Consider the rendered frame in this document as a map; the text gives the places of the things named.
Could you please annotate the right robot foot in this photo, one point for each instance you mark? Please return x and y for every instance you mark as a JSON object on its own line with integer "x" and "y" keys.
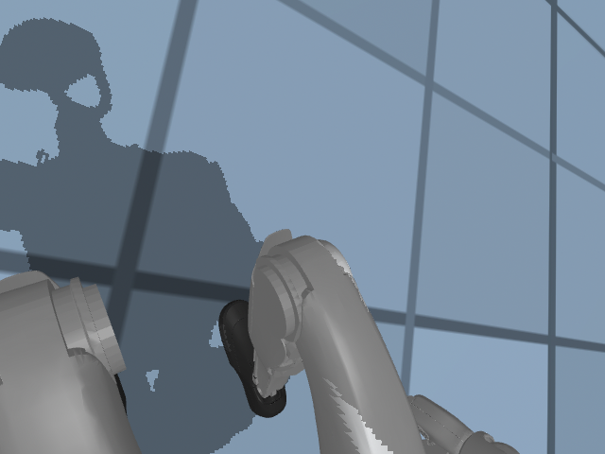
{"x": 234, "y": 332}

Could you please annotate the right robot arm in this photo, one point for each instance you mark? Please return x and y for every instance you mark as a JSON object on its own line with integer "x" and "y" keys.
{"x": 481, "y": 442}

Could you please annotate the right robot hand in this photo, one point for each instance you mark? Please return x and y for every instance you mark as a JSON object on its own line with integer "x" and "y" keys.
{"x": 444, "y": 432}

